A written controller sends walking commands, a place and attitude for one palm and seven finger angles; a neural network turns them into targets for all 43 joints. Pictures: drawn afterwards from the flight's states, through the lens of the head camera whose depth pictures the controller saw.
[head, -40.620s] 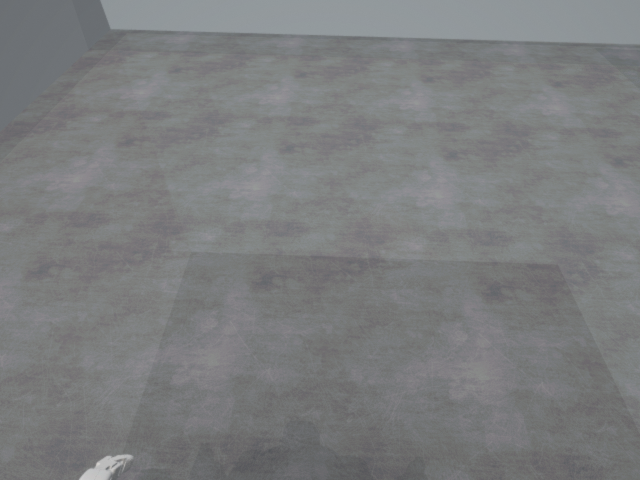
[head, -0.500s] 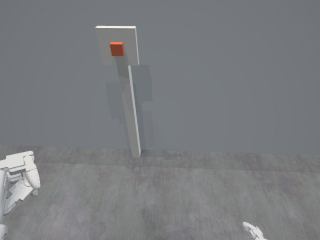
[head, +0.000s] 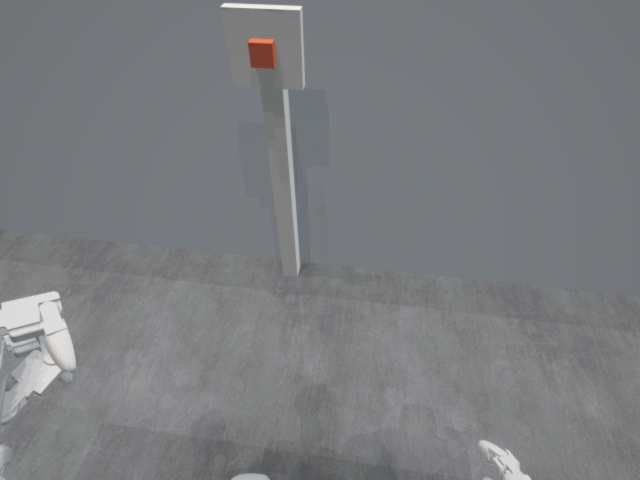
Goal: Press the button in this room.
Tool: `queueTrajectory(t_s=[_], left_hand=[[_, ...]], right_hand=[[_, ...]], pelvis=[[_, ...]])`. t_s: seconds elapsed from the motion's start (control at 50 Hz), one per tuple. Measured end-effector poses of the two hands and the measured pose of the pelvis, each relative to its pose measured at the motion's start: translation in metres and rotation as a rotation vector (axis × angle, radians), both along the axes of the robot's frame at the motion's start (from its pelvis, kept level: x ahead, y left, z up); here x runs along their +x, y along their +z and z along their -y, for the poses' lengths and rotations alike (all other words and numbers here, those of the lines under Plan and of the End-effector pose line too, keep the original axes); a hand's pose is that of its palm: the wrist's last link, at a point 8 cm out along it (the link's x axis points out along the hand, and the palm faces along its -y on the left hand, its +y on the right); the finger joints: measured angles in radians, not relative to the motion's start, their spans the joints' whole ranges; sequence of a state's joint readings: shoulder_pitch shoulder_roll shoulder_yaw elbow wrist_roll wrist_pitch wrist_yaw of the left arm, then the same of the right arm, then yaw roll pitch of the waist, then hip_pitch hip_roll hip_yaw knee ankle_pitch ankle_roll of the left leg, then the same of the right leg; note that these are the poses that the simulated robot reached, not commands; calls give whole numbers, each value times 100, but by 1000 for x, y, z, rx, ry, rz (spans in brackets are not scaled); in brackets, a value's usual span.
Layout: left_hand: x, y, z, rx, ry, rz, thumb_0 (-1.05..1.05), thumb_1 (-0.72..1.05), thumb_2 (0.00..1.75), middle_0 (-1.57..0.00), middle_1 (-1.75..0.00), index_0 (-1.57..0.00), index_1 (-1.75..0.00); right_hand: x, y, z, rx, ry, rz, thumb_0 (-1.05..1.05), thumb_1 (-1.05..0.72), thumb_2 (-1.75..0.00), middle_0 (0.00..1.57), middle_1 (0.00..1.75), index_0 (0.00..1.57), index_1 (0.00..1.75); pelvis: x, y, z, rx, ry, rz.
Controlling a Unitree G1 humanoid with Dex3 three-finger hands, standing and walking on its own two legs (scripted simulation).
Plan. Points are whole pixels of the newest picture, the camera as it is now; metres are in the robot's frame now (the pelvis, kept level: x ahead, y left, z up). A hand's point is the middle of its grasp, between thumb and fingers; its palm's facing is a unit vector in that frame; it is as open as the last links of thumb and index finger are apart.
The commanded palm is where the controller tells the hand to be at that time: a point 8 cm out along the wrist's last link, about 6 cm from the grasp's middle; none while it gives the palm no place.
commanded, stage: stop stepping back and stand still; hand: left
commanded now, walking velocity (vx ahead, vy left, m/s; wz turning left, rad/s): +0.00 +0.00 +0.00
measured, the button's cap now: (263, 53) +0.97 +0.21 +0.12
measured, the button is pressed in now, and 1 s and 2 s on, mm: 0 0 0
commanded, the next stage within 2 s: let the arm hang, fingers relaxed in 0.06 s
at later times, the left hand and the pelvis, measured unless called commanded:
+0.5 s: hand out of the picture +0.03 +0.22 -0.17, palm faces +0.02 -0.97 -0.24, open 3.5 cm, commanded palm none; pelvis -0.02 +0.02 -0.01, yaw +2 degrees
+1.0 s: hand out of the picture +0.02 +0.24 -0.16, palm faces +0.03 -0.96 -0.29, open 7.1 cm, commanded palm none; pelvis -0.02 +0.03 +0.00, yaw +1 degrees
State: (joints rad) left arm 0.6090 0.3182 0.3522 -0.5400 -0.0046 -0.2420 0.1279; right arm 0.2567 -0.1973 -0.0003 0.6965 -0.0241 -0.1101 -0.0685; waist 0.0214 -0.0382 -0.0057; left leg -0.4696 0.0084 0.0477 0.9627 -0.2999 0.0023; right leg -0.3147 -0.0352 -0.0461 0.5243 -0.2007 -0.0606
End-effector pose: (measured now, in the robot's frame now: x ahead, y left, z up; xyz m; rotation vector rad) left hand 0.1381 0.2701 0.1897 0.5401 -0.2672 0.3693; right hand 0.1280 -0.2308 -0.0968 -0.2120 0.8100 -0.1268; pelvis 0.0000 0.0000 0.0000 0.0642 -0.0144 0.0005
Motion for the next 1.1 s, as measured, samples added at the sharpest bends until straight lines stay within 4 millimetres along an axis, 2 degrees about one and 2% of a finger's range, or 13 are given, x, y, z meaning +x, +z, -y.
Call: queueTrajectory(t_s=[0.1, 0.18, 0.22, 0.28, 0.36, 0.42, 0.44, 0.5, 0.6, 0.72, 0.8, 0.88, 1.1], left_hand=[[8, 3, -9, 26, -20, -2, 1, 89, 90, -131, -150, -131, -150], [19, -13, -24, 27, -27, -27, 1, 89, 90, -130, -150, -131, -150], [33, -58, -35, -34, -16, -219, 0, 90, 90, -130, -150, -131, -150], [33, -154, -41, -200, 58, -601, 0, 90, 90, -126, -147, -127, -147], [-15, -261, -14, -378, 87, -1040, 1, 91, 90, -117, -138, -118, -138], [-65, -309, 14, -489, 83, -1268, 1, 91, 90, -108, -129, -109, -129], [-78, -316, 12, -497, 129, -1292, 1, 91, 90, -104, -128, -106, -125], [-113, -325, 3, -530, 191, -1387, 2, 91, 90, -93, -120, -96, -115], [-164, -324, -11, -541, 286, -1521, 1, 91, 90, -76, -99, -79, -96], [-191, -317, -22, -531, 362, -1600, 1, 91, 90, -56, -73, -57, -72], [-185, -316, -25, -527, 366, -1591, 1, 91, 90, -42, -57, -43, -56], [-166, -317, -24, -526, 343, -1551, 1, 91, 90, -31, -44, -32, -44], [-102, -315, -12, -509, 246, -1446, 0, 91, 90, -21, -32, -21, -32]], right_hand=[[6, 14, 1, -44, -28, 74, 1, -91, -90, 20, 30, 21, 30], [15, 14, -1, -50, -16, 93, 1, -91, -90, 20, 30, 20, 30], [19, 5, -1, -28, 27, 57, 1, -91, -90, 20, 30, 20, 30], [17, -12, 0, -4, 35, -6, 1, -91, -90, 20, 30, 20, 30], [-7, -24, -5, 14, 17, -104, 1, -91, -90, 20, 30, 20, 30], [-39, -28, -8, 4, 4, -220, 0, -91, -90, 20, 30, 20, 30], [-51, -29, -9, 0, 2, -264, 0, -91, -90, 20, 30, 20, 30], [-87, -35, -12, -3, -1, -396, 0, -91, -90, 20, 30, 20, 30], [-133, -45, -17, 20, -34, -544, 0, -91, -90, 20, 30, 20, 30], [-163, -51, -22, 45, -76, -618, 0, -91, -90, 20, 30, 20, 30], [-171, -52, -23, 50, -91, -630, 0, -91, -90, 20, 30, 20, 30], [-169, -53, -23, 51, -99, -621, 0, -91, -90, 20, 30, 20, 30], [-134, -49, -13, 41, -104, -546, 0, -91, -90, 20, 30, 20, 30]], pelvis=[[5, 2, -9, -30, 4, -24], [1, -4, -16, -49, 15, -16], [-2, -6, -20, -44, 29, -20], [-7, -11, -24, -38, 31, -25], [-12, -12, -23, -39, 27, -4], [-16, -10, -21, -44, 28, 11], [-18, -9, -20, -48, 30, 13], [-22, -6, -20, -59, 32, 15], [-23, -3, -24, -64, 31, 15], [-23, -1, -28, -65, 25, 14], [-22, 0, -30, -58, 21, 18], [-20, 0, -30, -55, 20, 22], [-11, 2, -26, -52, 15, 23]])
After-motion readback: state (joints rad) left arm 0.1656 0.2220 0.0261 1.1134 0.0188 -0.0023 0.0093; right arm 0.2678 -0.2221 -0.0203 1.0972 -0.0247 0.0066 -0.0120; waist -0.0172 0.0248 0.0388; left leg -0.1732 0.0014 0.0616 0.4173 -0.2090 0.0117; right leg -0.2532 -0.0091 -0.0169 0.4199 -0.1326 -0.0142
